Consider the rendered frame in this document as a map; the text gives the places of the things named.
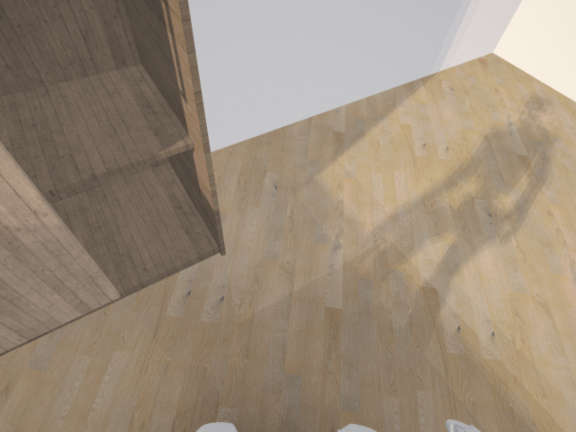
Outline wardrobe door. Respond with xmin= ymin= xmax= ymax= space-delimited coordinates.
xmin=0 ymin=141 xmax=121 ymax=354

